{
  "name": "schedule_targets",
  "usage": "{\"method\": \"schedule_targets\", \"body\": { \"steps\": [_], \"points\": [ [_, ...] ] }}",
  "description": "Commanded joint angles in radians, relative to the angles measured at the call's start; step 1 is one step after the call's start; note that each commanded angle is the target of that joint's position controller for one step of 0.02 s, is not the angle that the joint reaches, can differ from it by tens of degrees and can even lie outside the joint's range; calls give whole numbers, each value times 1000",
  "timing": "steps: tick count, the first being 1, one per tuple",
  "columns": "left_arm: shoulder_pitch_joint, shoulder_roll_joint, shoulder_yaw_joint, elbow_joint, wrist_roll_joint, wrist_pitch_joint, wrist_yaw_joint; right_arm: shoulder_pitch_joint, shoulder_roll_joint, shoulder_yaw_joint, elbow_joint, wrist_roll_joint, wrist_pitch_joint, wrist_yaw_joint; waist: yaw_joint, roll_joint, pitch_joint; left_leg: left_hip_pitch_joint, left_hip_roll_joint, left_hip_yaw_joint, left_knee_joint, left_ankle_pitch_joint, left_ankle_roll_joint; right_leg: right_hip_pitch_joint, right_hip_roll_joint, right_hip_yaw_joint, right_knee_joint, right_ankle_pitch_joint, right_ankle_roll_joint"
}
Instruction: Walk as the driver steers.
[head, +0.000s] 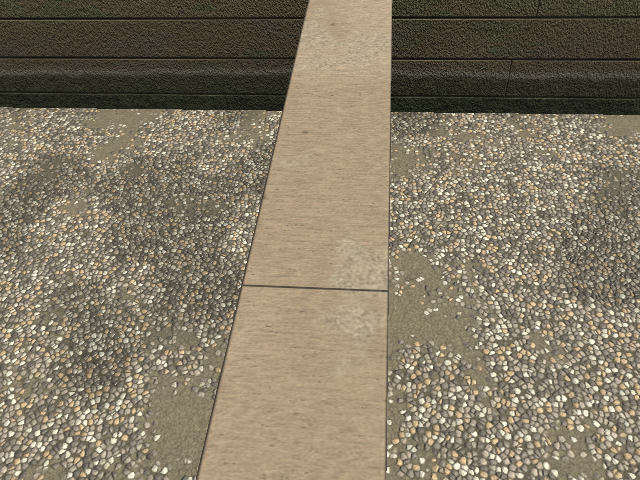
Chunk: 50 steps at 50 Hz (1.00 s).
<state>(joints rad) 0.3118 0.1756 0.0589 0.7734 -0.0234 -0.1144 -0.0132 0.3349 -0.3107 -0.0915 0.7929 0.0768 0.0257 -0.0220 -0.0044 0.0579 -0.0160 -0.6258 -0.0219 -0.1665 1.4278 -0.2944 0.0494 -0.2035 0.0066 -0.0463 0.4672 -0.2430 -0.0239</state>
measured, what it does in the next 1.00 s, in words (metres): walks ahead: left foot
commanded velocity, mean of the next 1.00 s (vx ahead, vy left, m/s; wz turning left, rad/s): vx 0.50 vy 0.00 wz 0.18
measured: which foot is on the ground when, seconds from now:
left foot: up 0.00-0.40, down 0.42-1.00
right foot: down 0.00-0.42, up 0.44-1.00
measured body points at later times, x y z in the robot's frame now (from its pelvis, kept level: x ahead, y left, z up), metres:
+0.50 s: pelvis +0.20 +0.16 -0.03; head +0.22 +0.17 +0.42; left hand +0.21 +0.45 -0.15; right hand +0.45 -0.05 -0.12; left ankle +0.31 +0.25 -0.74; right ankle +0.06 -0.08 -0.63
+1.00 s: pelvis +0.36 +0.26 +0.00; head +0.34 +0.28 +0.45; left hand +0.33 +0.50 -0.15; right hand +0.55 +0.06 -0.10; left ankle +0.31 +0.25 -0.74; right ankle +0.48 +0.07 -0.56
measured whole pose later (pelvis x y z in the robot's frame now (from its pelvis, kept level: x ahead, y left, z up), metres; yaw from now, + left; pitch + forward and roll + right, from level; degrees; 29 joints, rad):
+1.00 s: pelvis +0.36 +0.26 +0.00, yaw +7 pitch -1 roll -1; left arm 0.45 0.24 0.01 0.77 -0.05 0.05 0.04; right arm 0.20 -0.17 0.03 0.77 0.03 -0.04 -0.04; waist 0.08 -0.05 -0.03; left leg -0.04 -0.10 0.22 0.35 -0.31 0.12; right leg -0.89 -0.01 0.18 1.52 -0.04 -0.01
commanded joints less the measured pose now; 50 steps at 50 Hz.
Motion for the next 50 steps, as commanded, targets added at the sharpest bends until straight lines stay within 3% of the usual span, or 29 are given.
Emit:
{"method": "schedule_targets", "body": {
  "steps": [1, 4, 7, 10, 13, 15, 17, 18, 19, 21, 22, 23, 24, 25, 26, 27, 28, 30, 31, 32, 34, 35, 36, 37, 40, 41, 46, 48, 50],
  "points": [
    [-62, 98, 20, -64, 2, -39, 4, 100, -42, -18, -31, -2, 9, 10, -54, -132, 75, -242, 92, -89, 57, 116, 7, 105, -274, 251, -270, 178, -183],
    [-38, 127, 31, -53, 6, -26, 7, 10, -40, -22, -71, -24, 11, 14, -21, -133, 95, -322, 114, -82, -20, 188, -23, 170, -279, 140, -313, 208, -186],
    [3, 150, 34, -34, 9, -29, 12, -81, -17, -16, -109, -26, 26, 7, 6, -134, 150, -362, 100, -58, -82, 206, -37, 212, -298, 55, -366, 252, -173],
    [45, 150, 29, -7, -44, -17, 14, -124, 8, 13, -102, -12, -7, 28, 6, -113, 160, -405, 85, -27, -161, 246, -21, 331, -309, -41, -334, 262, -121],
    [58, 182, 24, -4, -6, 5, 26, -306, 24, 33, -142, -33, -56, 56, 57, -103, 182, -311, 98, 137, -383, 366, 5, 300, -311, -142, -324, 252, -86],
    [24, 240, 39, -23, -11, 7, 32, -417, 37, 42, -202, -16, -71, 72, 83, -211, 222, -232, 136, 191, -552, 321, -12, 279, -312, -160, -362, 223, -104],
    [-10, 288, 54, -17, -36, 23, 29, -429, 8, 28, -210, -20, -59, 78, 51, -243, 206, -84, 113, 209, -697, 245, -12, 280, -315, -194, -334, 286, -93],
    [-42, 319, 56, -22, -41, 21, 21, -405, -24, 18, -227, -46, -59, 70, 7, -287, 174, 69, 70, 234, -712, 190, 9, 226, -313, -219, -281, 568, -93],
    [-68, 344, 64, -27, -54, 26, 13, -308, -82, -12, -213, -49, -56, 63, -65, -284, 98, 209, 27, 253, -724, 147, 46, 235, -303, -241, -127, 809, -90],
    [-81, 296, 37, -43, -32, 22, 3, 54, -149, -67, -78, -73, -23, 61, -237, -193, -121, 704, -52, 186, -822, 225, 60, 83, -234, -204, 307, 728, -71],
    [19, 99, -22, -68, -11, 25, -8, 109, -252, -79, -32, -39, -10, 39, -132, 239, -185, 921, 178, -167, -807, 555, 56, -207, -111, -209, 730, -279, -17],
    [209, 53, -54, -48, -13, 25, -41, 203, -278, -63, -9, -56, -6, 44, -49, 341, -572, 1127, 349, -658, -1077, 128, 238, -346, 24, 115, 969, -439, 17],
    [65, 143, -42, -43, -43, 27, -57, 206, -153, -39, -3, -67, -2, 69, -110, 118, -430, 1034, 307, -582, -1143, -152, 221, -462, -4, 164, 982, -372, -7],
    [4, 135, -52, -29, -68, 30, -47, 130, -90, -18, -6, -69, -17, 66, -91, 96, -195, 848, 334, -487, -1155, -152, 205, -564, -45, 105, 999, -318, -17],
    [-80, 202, -36, -10, -36, 39, -14, -38, -73, -3, -54, -43, -40, 57, -55, -46, -63, 598, 311, -414, -1174, 10, 137, -473, -117, 139, 921, -184, -9],
    [-45, 215, -41, -1, -27, 47, 4, -137, -61, 5, -69, -61, -66, 36, -6, -2, -18, 445, 270, -279, -1180, 235, 97, -383, -148, 146, 875, -96, 4],
    [11, 246, -26, 25, -41, 63, 13, -157, -43, 11, -68, -76, -98, 25, 29, 27, -29, 405, 227, -202, -1204, 348, 15, -331, -160, 166, 830, -23, -19],
    [90, 210, -26, 69, -51, 109, 19, -136, -42, -3, -26, -80, -117, 10, 51, 82, -22, 395, 223, -87, -1225, 419, -39, -340, -126, 185, 834, 29, -14],
    [72, 183, -29, 67, -48, 129, 33, -136, -23, 5, -18, -82, -108, 4, 47, 54, -30, 386, 239, -62, -1228, 411, -51, -342, -108, 207, 828, 21, 4],
    [53, 175, -28, 43, -43, 124, 34, -176, -8, 11, -58, -57, -103, -1, 49, 9, -28, 398, 227, -49, -1206, 354, -57, -406, -104, 248, 821, 80, 4],
    [47, 165, -22, 31, -39, 130, 35, -171, -6, 22, -61, -56, -96, -8, 54, 29, 5, 379, 230, 7, -1209, 226, -79, -529, -63, 256, 880, 161, 11],
    [50, 167, -20, 21, -29, 135, 36, -182, -3, 26, -73, -61, -99, -9, 55, 34, 18, 366, 226, 30, -1213, 168, -91, -571, -49, 261, 878, 213, 13],
    [71, 147, -27, 17, 2, 138, 33, -166, 10, 39, -70, -73, -104, -1, 53, 21, 15, 357, 227, 44, -1206, 126, -105, -602, -41, 268, 945, 261, 11],
    [94, 148, -26, 14, 17, 142, 37, -165, 12, 47, -68, -81, -103, -2, 55, 22, 32, 355, 224, 68, -1191, 165, -125, -631, -32, 288, 947, 283, 16],
    [111, 170, -25, -14, 13, 143, 55, -153, 29, 70, -72, -96, -104, -6, 45, 31, 70, 416, 222, 113, -1183, 282, -139, -762, -18, 278, 999, 345, 30],
    [66, 139, -38, -43, 4, 132, 59, -160, 19, 79, -73, -85, -100, -8, 41, 69, 97, 428, 221, 148, -1171, 375, -118, -802, -8, 255, 968, 326, 36],
    [159, 144, -35, -55, -15, 151, 53, -108, -20, 75, -64, -53, -81, -27, 58, -12, 62, 680, 277, 198, -1131, 818, -137, -883, -29, 290, 1016, 233, 29],
    [169, 141, -35, -69, -21, 167, 47, -134, -17, 81, -81, -40, -74, -28, 67, -23, 66, 736, 287, 224, -1136, 817, -133, -913, -30, 273, 1059, 204, 18],
    [141, 109, -47, -68, -35, 159, 64, -114, -28, 79, -68, -44, -70, -24, 59, -50, 65, 792, 279, 226, -1109, 737, -142, -987, -42, 231, 1166, 169, -1]
  ]
}}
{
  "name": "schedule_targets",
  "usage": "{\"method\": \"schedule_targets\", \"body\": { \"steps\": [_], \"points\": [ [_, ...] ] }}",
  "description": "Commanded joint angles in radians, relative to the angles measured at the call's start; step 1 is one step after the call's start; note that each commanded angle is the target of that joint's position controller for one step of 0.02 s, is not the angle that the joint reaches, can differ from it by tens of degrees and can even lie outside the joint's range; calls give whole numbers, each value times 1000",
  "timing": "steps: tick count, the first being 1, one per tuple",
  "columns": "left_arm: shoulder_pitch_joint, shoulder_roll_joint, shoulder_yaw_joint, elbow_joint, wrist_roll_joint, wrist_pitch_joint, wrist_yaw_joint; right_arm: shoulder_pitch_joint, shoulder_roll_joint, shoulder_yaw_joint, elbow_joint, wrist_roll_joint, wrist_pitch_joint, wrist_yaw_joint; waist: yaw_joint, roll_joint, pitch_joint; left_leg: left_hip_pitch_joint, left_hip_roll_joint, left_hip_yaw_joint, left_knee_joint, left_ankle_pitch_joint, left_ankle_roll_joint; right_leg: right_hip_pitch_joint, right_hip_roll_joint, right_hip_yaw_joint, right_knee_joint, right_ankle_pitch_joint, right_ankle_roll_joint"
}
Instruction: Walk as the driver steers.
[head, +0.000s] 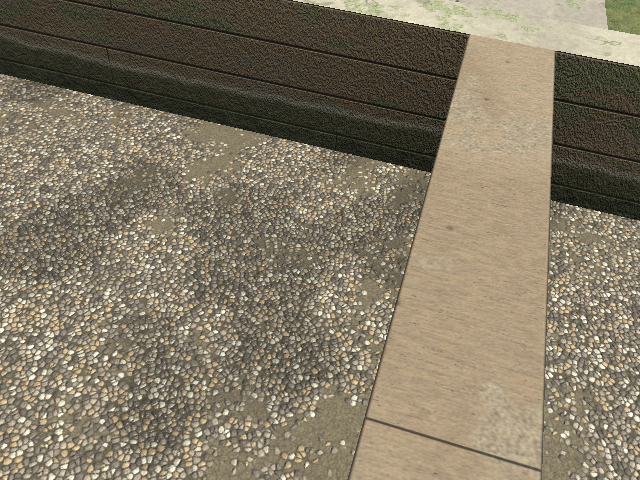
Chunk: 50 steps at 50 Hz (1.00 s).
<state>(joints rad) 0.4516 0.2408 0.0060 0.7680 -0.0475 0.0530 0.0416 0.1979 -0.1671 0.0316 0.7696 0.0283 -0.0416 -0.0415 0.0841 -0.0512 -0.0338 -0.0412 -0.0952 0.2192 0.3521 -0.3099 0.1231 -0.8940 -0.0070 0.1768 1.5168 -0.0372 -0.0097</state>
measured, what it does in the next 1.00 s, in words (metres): walks ahead, turning right: right foot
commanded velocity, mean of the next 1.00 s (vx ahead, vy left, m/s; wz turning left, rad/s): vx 0.50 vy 0.00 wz -0.48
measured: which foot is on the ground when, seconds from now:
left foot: down 0.00-0.46, up 0.48-1.00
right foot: up 0.00-0.48, down 0.50-1.00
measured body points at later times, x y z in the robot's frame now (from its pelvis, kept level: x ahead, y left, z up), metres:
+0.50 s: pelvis +0.26 -0.11 -0.04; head +0.24 -0.06 +0.41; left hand +0.43 +0.10 -0.16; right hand +0.23 -0.40 -0.13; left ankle -0.02 +0.02 -0.66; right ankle +0.35 -0.19 -0.73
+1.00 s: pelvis +0.57 -0.24 -0.02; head +0.56 -0.26 +0.43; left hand +0.72 -0.02 -0.14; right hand +0.61 -0.51 -0.12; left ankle +0.78 -0.24 -0.69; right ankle +0.36 -0.19 -0.73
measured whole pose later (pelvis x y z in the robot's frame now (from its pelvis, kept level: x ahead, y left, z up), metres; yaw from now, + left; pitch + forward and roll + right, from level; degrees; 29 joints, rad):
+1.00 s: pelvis +0.57 -0.24 -0.02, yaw -29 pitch -1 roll +2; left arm 0.41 0.23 0.00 0.82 0.01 -0.04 0.03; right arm 0.21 -0.27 0.05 0.67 0.02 -0.11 0.09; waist 0.04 0.03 -0.01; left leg -0.67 0.00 0.11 0.79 -0.09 0.07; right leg 0.21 0.11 0.11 0.33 -0.46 -0.14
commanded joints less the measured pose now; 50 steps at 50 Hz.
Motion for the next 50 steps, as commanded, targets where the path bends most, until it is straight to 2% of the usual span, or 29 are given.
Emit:
{"method": "schedule_targets", "body": {
  "steps": [1, 3, 9, 13, 15, 16, 18, 19, 20, 21, 22, 23, 24, 25, 26, 27, 28, 29, 31, 32, 34, 36, 38, 40, 41, 45, 47, 48, 50],
  "points": [
    [-14, 68, 14, -59, -18, -17, 2, 43, -165, -37, -32, -14, -8, 1, -39, 37, 76, 222, 358, -167, -13, 749, -206, -304, -20, 13, 132, -32, -22],
    [-23, 53, 9, -65, -24, -25, -9, 63, -164, -34, -8, -18, -7, 2, -35, 86, 76, 259, 362, -154, 13, 789, -193, -348, -19, -1, 175, -43, -29],
    [-65, 46, 7, -65, -37, -38, -36, 125, -170, -30, 64, -8, -17, -2, -27, 85, 101, 297, 381, -127, 29, 734, -129, -412, -42, -68, 258, -86, -39],
    [-110, 28, 5, -55, -38, -32, -72, 187, -165, -23, 141, -21, -18, 18, -34, 100, 165, 325, 409, -104, 46, 730, -92, -548, -43, -106, 361, -129, -78],
    [-176, 3, -3, -106, -19, -43, -113, 198, -143, -6, 144, -35, -19, 10, -51, 133, 213, 351, 439, -101, 75, 741, -90, -669, -27, -100, 354, -132, -91],
    [-187, 30, -1, -135, -6, -34, -120, 159, -189, -23, 132, -49, -23, -4, -20, 91, 192, 328, 458, -89, 46, 850, -118, -600, -42, -130, 345, -112, -91],
    [-261, 27, -10, -183, 10, -57, -118, 56, -250, -31, 55, -62, -37, -10, 1, 79, 156, 94, 328, 75, -36, 951, -212, -169, -17, -336, 35, -30, -121],
    [-293, 52, -1, -186, 21, -67, -112, -33, -275, -35, 10, -43, -47, -18, 18, 95, 154, -71, 281, 141, -81, 1128, -204, 147, 24, -410, -197, -5, -117],
    [-346, 65, 2, -207, 36, -64, -102, -27, -337, -55, 6, -22, -57, -35, 23, 141, 148, -128, 296, 143, -52, 1374, -187, 347, 57, -446, -364, -45, -104],
    [-310, 91, 11, -211, 35, -57, -95, 30, -421, -80, 14, -6, -61, -45, 51, 212, 112, -60, 348, 123, 54, 1572, -178, 454, 65, -428, -480, -98, -110],
    [-177, 134, 30, -186, 21, -44, -86, 27, -498, -105, 7, 14, -53, -41, 121, 310, 60, 44, 404, 91, 189, 1697, -162, 526, 62, -370, -579, -181, -143],
    [-26, 202, 58, -137, 18, -25, -81, 12, -502, -114, -17, 32, -47, -25, 172, 330, 20, 89, 419, 63, 336, 1630, -154, 632, 51, -308, -724, -167, -190],
    [92, 227, 71, -62, 30, -9, -81, 30, -454, -107, -46, 64, -51, 2, 172, 233, 0, 63, 384, 53, 518, 1308, -138, 783, 53, -289, -908, -45, -226],
    [95, 189, 59, -7, 36, -9, -89, 15, -337, -80, -76, 75, -60, 35, 148, -7, 98, -29, 173, 61, 859, 401, -123, 822, 51, -272, -1148, 99, -266],
    [37, 182, 39, -23, 42, -44, -101, -47, -203, -51, -180, -9, -78, 67, 43, -268, 157, -387, -41, -38, 1322, -345, -103, 891, 17, -119, -924, 712, -338],
    [-6, 137, 13, -58, 60, -79, -97, 51, -174, -43, -209, -31, -77, 71, -42, -112, -15, -525, -87, -210, 1483, -378, -133, 927, -121, 69, -933, 692, -533],
    [-40, 118, 21, -85, 47, -107, -90, 69, -195, -39, -220, -1, -80, 83, -66, -12, -119, -549, -69, -291, 1421, -367, -147, 885, -182, 235, -1068, 271, -580],
    [-51, 101, 25, -65, 32, -131, -78, 18, -194, -32, -221, 7, -81, 87, -78, 35, -21, -623, -11, -303, 1330, -376, -148, 831, -184, 291, -1169, -47, -524],
    [-57, 82, 19, -18, 64, -147, -77, 1, -189, -17, -203, 14, -67, 109, -94, 74, -4, -658, 24, -281, 1294, -442, -166, 780, -220, 304, -1214, -15, -455],
    [-45, 66, 11, -13, 63, -149, -58, 21, -213, -26, -189, 26, -47, 114, -110, 95, 4, -634, 40, -272, 1257, -405, -139, 739, -224, 282, -1246, 6, -430],
    [-62, 63, -2, -29, 67, -165, -32, -7, -240, -32, -174, 4, -45, 104, -98, 151, 9, -592, 64, -264, 1115, -271, -121, 679, -199, 249, -1302, 33, -397],
    [-95, 75, -6, -35, 77, -158, -19, -5, -203, -16, -152, -13, -50, 107, -96, 150, 18, -616, 98, -252, 992, -53, -90, 710, -164, 186, -1317, -16, -350],
    [-101, 84, 8, -36, 64, -158, -4, -10, -142, 5, -140, -16, -58, 110, -86, 111, 44, -638, 120, -210, 885, 108, -73, 746, -123, 104, -1328, -11, -276],
    [-75, 70, 11, -24, 54, -156, -11, -44, -137, 5, -133, -15, -63, 110, -56, 48, 94, -597, 104, -157, 799, 180, -75, 713, -92, 53, -1350, 27, -252],
    [-64, 94, 21, -22, 44, -151, -13, -112, -143, -2, -154, -11, -65, 99, -40, 22, 163, -692, 118, -165, 775, 231, -80, 756, -109, 80, -1359, 45, -229],
    [3, 81, 19, 2, 44, -130, -17, -180, -165, -6, -192, 1, -87, 113, 12, -30, 176, -870, 107, -124, 647, 263, -88, 1027, -123, 59, -1281, 293, -190],
    [-25, 97, 21, 3, 49, -111, -8, -213, -159, 2, -228, 4, -94, 129, 3, -34, 173, -821, 81, -64, 527, 211, -72, 1040, -113, 29, -1219, 588, -165],
    [-68, 125, 27, -15, 57, -96, -3, -181, -168, -1, -237, 2, -96, 131, -30, -34, 135, -694, 52, -22, 425, 183, -53, 1009, -80, -11, -1146, 786, -141],
    [-76, 215, 44, -18, 63, -93, 0, -33, -242, -26, -234, -7, -90, 130, -111, -62, -26, -433, 19, -23, 307, 253, -25, 1002, -118, 25, -931, 1120, -120]
  ]
}}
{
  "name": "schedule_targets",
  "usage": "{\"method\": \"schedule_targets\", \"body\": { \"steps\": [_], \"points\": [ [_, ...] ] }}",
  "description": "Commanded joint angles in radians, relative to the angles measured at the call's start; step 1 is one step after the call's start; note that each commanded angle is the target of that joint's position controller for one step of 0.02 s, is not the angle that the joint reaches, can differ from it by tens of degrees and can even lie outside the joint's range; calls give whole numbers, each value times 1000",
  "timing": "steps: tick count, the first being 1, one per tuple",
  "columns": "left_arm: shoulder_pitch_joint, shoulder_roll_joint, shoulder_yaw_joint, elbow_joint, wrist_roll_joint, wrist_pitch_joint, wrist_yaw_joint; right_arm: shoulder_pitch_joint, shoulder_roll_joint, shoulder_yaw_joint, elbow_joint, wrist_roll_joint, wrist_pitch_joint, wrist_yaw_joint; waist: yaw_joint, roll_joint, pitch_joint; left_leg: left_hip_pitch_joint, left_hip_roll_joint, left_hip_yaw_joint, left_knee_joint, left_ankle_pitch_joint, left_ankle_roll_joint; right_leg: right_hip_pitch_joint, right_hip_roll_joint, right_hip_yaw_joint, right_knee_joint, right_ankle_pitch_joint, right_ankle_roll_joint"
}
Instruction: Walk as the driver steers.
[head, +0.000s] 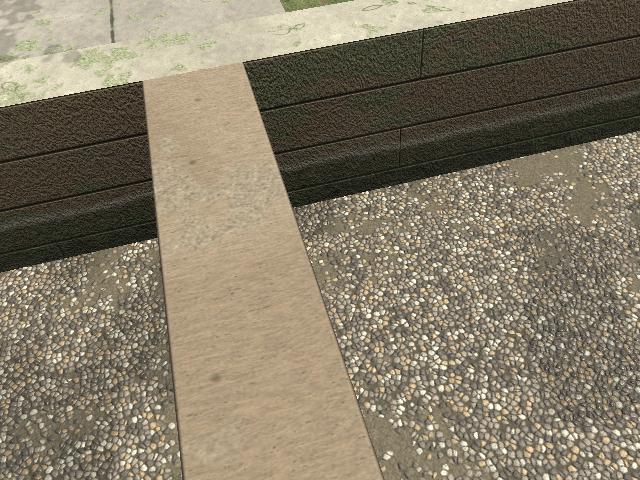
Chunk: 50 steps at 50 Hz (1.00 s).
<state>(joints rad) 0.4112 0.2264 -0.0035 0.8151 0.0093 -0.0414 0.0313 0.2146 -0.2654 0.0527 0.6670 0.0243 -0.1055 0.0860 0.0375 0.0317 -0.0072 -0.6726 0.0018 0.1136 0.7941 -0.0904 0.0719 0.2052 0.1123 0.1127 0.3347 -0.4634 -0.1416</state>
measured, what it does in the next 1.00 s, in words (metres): walks ahead: left foot, then right foot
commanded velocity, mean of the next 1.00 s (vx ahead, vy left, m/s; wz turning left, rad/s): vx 0.50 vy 0.00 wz -0.04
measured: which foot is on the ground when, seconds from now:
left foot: up 0.00-0.04, down 0.06-0.32, up 0.34-0.76, down 0.78-1.00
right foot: down 0.00-0.04, up 0.06-0.32, down 0.34-0.80, up 0.82-1.00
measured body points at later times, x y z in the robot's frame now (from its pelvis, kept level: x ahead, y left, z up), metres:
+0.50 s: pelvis +0.28 +0.04 +0.01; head +0.26 +0.02 +0.46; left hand +0.33 +0.25 -0.11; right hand +0.40 -0.22 -0.10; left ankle +0.26 +0.20 -0.55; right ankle +0.22 -0.05 -0.72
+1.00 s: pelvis +0.52 +0.17 +0.02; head +0.51 +0.17 +0.47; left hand +0.69 +0.44 -0.06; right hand +0.57 -0.06 -0.11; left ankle +0.55 +0.23 -0.72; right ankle +0.47 +0.08 -0.57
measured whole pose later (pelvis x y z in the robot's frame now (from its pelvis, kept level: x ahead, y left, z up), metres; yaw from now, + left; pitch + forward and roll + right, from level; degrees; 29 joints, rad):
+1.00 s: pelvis +0.52 +0.17 +0.02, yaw +2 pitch -2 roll +0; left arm 0.16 0.30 0.01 0.71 -0.05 -0.06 -0.02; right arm 0.39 -0.22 0.06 0.86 -0.01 -0.11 0.07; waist -0.03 -0.01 -0.01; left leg -0.22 -0.06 0.10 0.44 -0.20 0.12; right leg -0.53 0.04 -0.04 1.44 -0.47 -0.07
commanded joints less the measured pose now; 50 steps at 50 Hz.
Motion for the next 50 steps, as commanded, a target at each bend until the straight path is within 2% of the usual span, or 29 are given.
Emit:
{"method": "schedule_targets", "body": {
  "steps": [1, 2, 3, 4, 5, 6, 8, 11, 13, 15, 16, 17, 18, 19, 20, 22, 25, 30, 33, 35, 37, 39, 40, 41, 42, 43, 44, 46, 50],
  "points": [
    [-61, 259, 61, -72, 7, -4, 5, 61, -182, -64, -108, -4, -19, -5, -127, -156, -94, 334, -84, 62, -232, 99, 34, -125, -238, 106, 363, 1568, 29],
    [-129, 261, 62, -88, 10, -16, -4, 239, -208, -80, -44, -5, -15, -17, -226, -108, -103, 533, -59, 14, -335, 196, 66, -247, -181, 85, 581, 1381, 58],
    [-153, 191, 52, -88, 18, -29, -22, 428, -158, -52, 38, -34, -6, -23, -244, 130, -96, 720, 89, -117, -306, 417, 169, -455, -30, 6, 1051, 360, 100],
    [-138, 129, 34, -119, 22, -44, -35, 484, -59, -3, 35, -71, -12, -7, -192, 256, -183, 776, 289, -415, -174, 962, 309, -670, 89, 5, 1461, -244, 122],
    [-35, 144, 48, -124, -45, -41, -47, 401, -106, -33, 28, -65, -17, -17, -104, 167, -281, 789, 420, -662, -312, 695, 502, -817, 78, 62, 1500, -246, 190],
    [-107, 184, 45, -147, -67, -23, -50, 319, -86, -39, 12, -31, -19, -32, -108, 56, -201, 695, 405, -678, -388, 226, 498, -888, 5, 50, 1457, -237, 231],
    [-178, 145, 22, -178, -28, 15, -53, 197, -89, -31, 18, -31, -26, -50, -35, -118, -66, 370, 325, -539, -480, -36, 365, -776, -56, -23, 1331, -238, 209],
    [-92, 53, -31, -180, -1, 29, -54, 40, -174, -45, -4, -58, -8, -70, 81, -81, -28, -16, 143, -202, -533, 48, 245, -388, -44, -188, 833, -278, 166],
    [-130, 24, -50, -173, -2, 12, -27, 86, -164, -46, 20, -40, 5, -83, 43, -54, -29, 58, 116, -214, -483, -56, 243, -330, -47, -213, 539, -164, 178],
    [-16, 12, -44, -140, -4, -5, -9, 85, -145, -43, 47, -21, 30, -75, 101, -36, -52, 154, 100, -247, -359, -184, 253, -227, -66, -213, 182, 205, 145],
    [19, 73, -22, -127, -4, -14, -11, 55, -98, -30, 29, -11, 28, -60, 114, -103, -42, 101, 56, -211, -115, -199, 213, -124, -139, -96, 67, 304, 130],
    [56, 146, -8, -155, 12, -31, -11, -39, -64, -22, -34, -14, 9, -47, 107, -139, -28, -85, -27, -254, 291, -323, 117, -39, -355, 297, 104, 606, 97],
    [77, 210, 14, -168, 6, -37, 18, 72, -54, -23, -46, 17, 2, -29, 22, -186, -131, -199, -81, -380, 529, -347, 76, -77, -561, 686, 9, 450, 19],
    [26, 162, 6, -167, 2, -33, 32, 142, -104, -35, -6, 25, 9, -20, -22, -122, -64, -243, -73, -430, 657, -296, 30, -104, -581, 601, 55, 685, 38],
    [-34, 168, 5, -177, -9, -35, 40, 170, -119, -34, -25, 36, 21, -23, -73, -173, -45, -341, -56, -354, 813, -280, -30, -88, -598, 553, 53, 694, -40],
    [-67, 99, -15, -148, -12, -47, 15, 123, -151, -44, 2, 26, 37, -31, -65, -8, 60, -336, -12, -282, 878, -250, -70, -220, -445, 371, -24, 580, -81],
    [-29, 23, -39, -78, -15, -58, -9, 115, -120, -46, -23, 37, 62, 3, -81, -23, 133, -333, 6, -227, 831, -174, -77, -216, -325, 182, -75, 692, -86],
    [-24, 71, -21, -39, -5, -26, -22, 75, -76, -28, -36, 26, 54, 8, -40, -103, 78, -124, 72, -93, 485, 11, -57, -137, -272, -28, -121, 801, -54],
    [-79, 144, -3, -55, -5, -12, -31, -100, -58, -6, -103, 12, 58, -5, -4, -191, 113, 32, 55, -8, 183, -52, -41, -213, -296, -85, -116, 943, -57],
    [-85, 217, 20, -41, -23, 5, -25, -100, -92, -13, -122, -3, 56, -17, -34, -207, 79, 138, 25, 18, -6, -129, -16, -170, -329, -92, 8, 1135, -59],
    [-84, 285, 49, -32, -37, 21, -22, 41, -140, -39, -87, -7, 52, -20, -108, -211, -49, 351, -23, 29, -190, -61, 35, -123, -368, -71, 186, 1185, -61],
    [-57, 260, 43, -25, -22, 8, -26, 222, -194, -73, -6, -5, 44, -22, -181, -140, -96, 621, -29, -2, -317, 69, 62, -228, -281, -79, 444, 970, -62],
    [-45, 149, 17, -53, 27, -7, -33, 314, -207, -59, 46, 15, 46, -16, -152, 111, -135, 729, 124, -166, -252, 394, 55, -368, -147, -95, 795, 157, -28],
    [-5, 72, 4, -100, -29, -25, -44, 364, -225, -68, 71, -10, 29, -16, -99, 307, -235, 785, 327, -637, -493, 159, 223, -657, 14, -78, 1192, -74, 45],
    [-39, 124, 10, -99, -67, -46, -50, 312, -160, -49, 72, -24, 12, -14, -86, 158, -188, 717, 364, -724, -581, -107, 271, -775, -21, -47, 1291, -81, 50],
    [-140, 156, 21, -115, -88, -51, -56, 263, -115, -41, 77, -43, 4, -19, -99, 48, -67, 601, 330, -591, -565, -212, 272, -830, -57, -80, 1318, -60, 67],
    [-172, 154, 20, -114, -80, -46, -55, 204, -108, -39, 81, -46, -5, -16, -75, -39, -27, 494, 308, -498, -544, -169, 255, -795, -88, -103, 1323, -44, 69],
    [-200, 170, 30, -132, -70, -33, -53, 142, -92, -31, 104, -40, -16, -10, -37, -94, 19, 329, 281, -403, -568, -152, 221, -697, -125, -90, 1245, -39, 57],
    [-199, 183, 37, -137, -59, -12, -39, 177, -96, -32, 162, -38, -19, -26, -35, -21, 69, 422, 267, -397, -663, -55, 239, -765, -94, -94, 1056, 53, 90]
  ]
}}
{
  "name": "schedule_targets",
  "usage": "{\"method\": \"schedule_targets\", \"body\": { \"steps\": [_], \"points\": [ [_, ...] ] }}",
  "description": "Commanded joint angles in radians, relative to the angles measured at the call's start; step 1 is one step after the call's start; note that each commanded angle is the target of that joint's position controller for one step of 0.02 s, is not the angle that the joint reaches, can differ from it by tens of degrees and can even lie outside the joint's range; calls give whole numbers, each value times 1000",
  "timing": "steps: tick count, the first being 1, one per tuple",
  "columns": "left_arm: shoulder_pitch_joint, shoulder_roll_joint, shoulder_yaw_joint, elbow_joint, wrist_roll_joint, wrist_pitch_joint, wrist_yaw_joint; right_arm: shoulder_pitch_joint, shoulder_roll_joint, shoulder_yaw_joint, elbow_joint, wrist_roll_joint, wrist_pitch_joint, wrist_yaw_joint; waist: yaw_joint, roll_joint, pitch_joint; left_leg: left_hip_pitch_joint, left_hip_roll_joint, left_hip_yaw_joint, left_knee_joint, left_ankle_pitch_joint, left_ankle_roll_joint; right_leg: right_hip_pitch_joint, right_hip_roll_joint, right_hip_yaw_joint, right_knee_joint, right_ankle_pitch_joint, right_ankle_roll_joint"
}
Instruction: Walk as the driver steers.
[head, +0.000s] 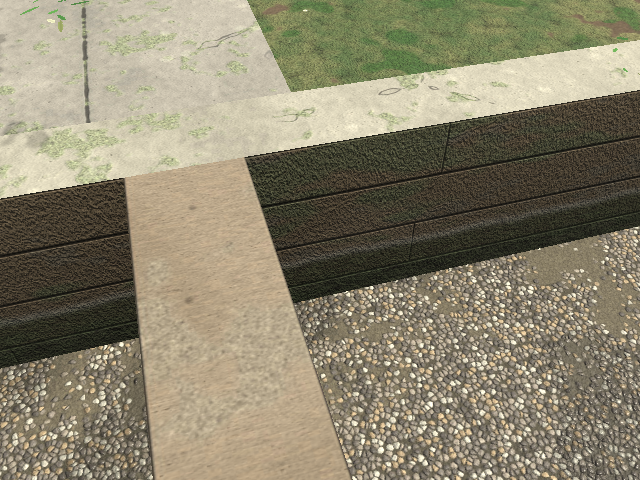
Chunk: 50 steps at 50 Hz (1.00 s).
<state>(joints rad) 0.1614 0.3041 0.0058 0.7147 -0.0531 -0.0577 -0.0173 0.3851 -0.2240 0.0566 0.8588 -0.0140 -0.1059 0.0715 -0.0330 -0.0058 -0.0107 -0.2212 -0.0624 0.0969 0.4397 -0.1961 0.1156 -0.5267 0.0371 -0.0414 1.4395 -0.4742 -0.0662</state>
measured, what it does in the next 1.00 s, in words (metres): walks ahead: right foot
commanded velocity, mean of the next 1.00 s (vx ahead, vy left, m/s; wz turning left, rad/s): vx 0.09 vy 0.00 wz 0.00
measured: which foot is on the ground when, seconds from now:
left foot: down 0.00-1.00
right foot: up 0.00-0.28, down 0.30-1.00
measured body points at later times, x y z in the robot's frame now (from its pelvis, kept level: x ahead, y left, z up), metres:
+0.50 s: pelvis +0.13 +0.03 +0.00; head +0.13 +0.04 +0.45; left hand +0.25 +0.26 -0.12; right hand +0.25 -0.19 -0.13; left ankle +0.04 +0.07 -0.74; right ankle +0.16 -0.05 -0.74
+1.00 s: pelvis +0.11 +0.04 +0.01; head +0.13 +0.04 +0.46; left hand +0.27 +0.29 -0.11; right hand +0.17 -0.22 -0.13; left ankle +0.04 +0.08 -0.74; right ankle +0.16 -0.06 -0.74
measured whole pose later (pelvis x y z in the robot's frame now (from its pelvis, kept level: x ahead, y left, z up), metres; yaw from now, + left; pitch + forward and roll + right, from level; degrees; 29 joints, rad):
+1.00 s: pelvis +0.11 +0.04 +0.01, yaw +2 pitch +0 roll -1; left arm 0.05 0.25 -0.04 0.91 0.01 0.02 0.09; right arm 0.18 -0.26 0.06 1.04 -0.02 0.00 0.06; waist -0.04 0.00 0.03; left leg 0.06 -0.12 -0.07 0.11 -0.17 0.12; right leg -0.18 0.08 0.07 0.24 -0.06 -0.03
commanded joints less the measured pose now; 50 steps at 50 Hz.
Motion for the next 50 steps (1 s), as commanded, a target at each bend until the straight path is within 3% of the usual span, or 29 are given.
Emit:
{"method": "schedule_targets", "body": {
  "steps": [1, 3, 6, 8, 9, 10, 11, 12, 14, 15, 16, 17, 18, 19, 20, 21, 22, 24, 27, 30, 35, 50],
  "points": [
    [40, 111, 30, -42, 9, 6, 15, -2, -135, -34, -28, 1, -13, -19, 38, 21, 78, 15, 328, -354, -307, 162, 188, -58, -13, 61, -100, 118, 24],
    [37, 93, 25, -45, 25, 11, 18, -36, -131, -31, -32, 2, 6, -31, 46, 47, 57, 70, 283, -245, -280, 379, 137, -27, -4, 38, -243, 226, 37],
    [-9, 24, -2, -60, 42, 22, 30, -81, -147, -33, -39, 6, 36, -44, 37, 96, 58, 3, 200, -118, -213, 599, 68, 139, 44, -51, -488, 268, 45],
    [-63, -11, -20, -87, 46, 30, 50, -49, -172, -42, -18, 7, 55, -51, 16, 127, 57, 33, 204, -130, -166, 732, 57, 166, 69, -76, -598, 219, 50],
    [-64, -5, -22, -89, 42, 33, 60, -42, -184, -47, -10, 9, 65, -55, 15, 138, 44, 89, 214, -142, -137, 811, 47, 157, 63, -69, -655, 223, 50],
    [-42, 9, -22, -77, 42, 36, 71, -47, -185, -51, -11, 15, 76, -58, 13, 137, 20, 158, 232, -151, -96, 886, 40, 152, 42, -52, -734, 244, 47],
    [-41, 3, -25, -67, 41, 43, 78, -57, -161, -45, -8, 17, 93, -66, 5, 134, 12, 205, 236, -159, -69, 926, 21, 140, 33, -49, -813, 264, 43],
    [-31, -7, -29, -59, 41, 48, 83, -72, -142, -41, -3, 19, 107, -69, 13, 125, -9, 242, 232, -156, -32, 984, -1, 171, 19, -38, -917, 319, 35],
    [63, -16, -31, -11, 48, 51, 84, -105, -146, -42, 13, 32, 118, -67, 62, 143, -86, 245, 206, -149, 61, 1058, -48, 365, 6, -10, -1093, 541, -1],
    [142, 9, -24, 13, 59, 46, 80, -127, -164, -44, 14, 30, 115, -58, 95, 147, -141, 171, 186, -181, 108, 910, -67, 528, -37, 75, -1074, 626, -29],
    [155, 53, -17, 13, 66, 46, 78, -133, -154, -41, 4, 4, 105, -44, 74, 8, -159, -5, 138, -218, 170, 494, -113, 699, -135, 227, -977, 909, -94],
    [51, -49, -54, -10, 77, 48, 78, -66, -92, -22, 16, -16, 104, -29, -6, -60, -182, -44, 117, -253, 141, 21, -160, 650, -248, 338, -944, 860, -209],
    [-109, -101, -69, -44, 66, 49, 76, -80, -61, -7, 22, -18, 104, -19, -71, -63, -81, -25, 122, -245, -18, -129, -160, 504, -216, 307, -968, 717, -191],
    [-182, -91, -58, -51, 46, 46, 68, -153, -60, 3, 14, -31, 104, -16, -65, -20, 8, 19, 124, -248, -174, 43, -145, 411, -113, 221, -969, 644, -122],
    [-133, -31, -34, -28, 35, 40, 61, -201, -92, 2, 24, -36, 103, -19, -16, 28, 70, -5, 113, -234, -174, 261, -135, 413, -81, 204, -998, 671, -86],
    [-68, -4, -26, 9, 37, 37, 62, -192, -138, -8, 47, -22, 105, -26, -9, 86, 41, 37, 117, -224, -173, 424, -124, 443, -75, 202, -1013, 660, -60],
    [-28, 18, -22, 36, 43, 35, 65, -187, -161, -13, 64, -9, 109, -31, -7, 74, 19, 91, 133, -227, -177, 574, -116, 453, -63, 198, -1018, 644, -39],
    [-5, 19, -22, 67, 54, 29, 65, -187, -184, -22, 77, 8, 120, -47, -1, 31, -29, 177, 152, -231, -184, 756, -116, 480, -55, 198, -1028, 700, -17],
    [-20, 18, -21, 91, 61, 30, 71, -221, -161, -24, 75, 10, 135, -61, 13, -8, -74, 225, 128, -210, -194, 712, -111, 494, -46, 198, -1058, 766, 12],
    [-60, 22, -21, 98, 59, 38, 86, -226, -134, -22, 76, 3, 132, -49, 6, -4, -83, 210, 119, -220, -223, 694, -115, 515, -43, 212, -1067, 768, 17],
    [-97, 37, -19, 111, 60, 46, 98, -227, -136, -23, 88, 3, 123, -34, 5, 12, -99, 194, 119, -237, -243, 701, -111, 542, -42, 217, -1085, 737, 22],
    [-145, 61, -25, 157, 60, 68, 111, -180, -143, -11, 167, -2, 95, -11, 2, 16, -33, 105, 102, -269, -341, 360, -84, 566, -55, 236, -1169, 574, 38]
  ]
}}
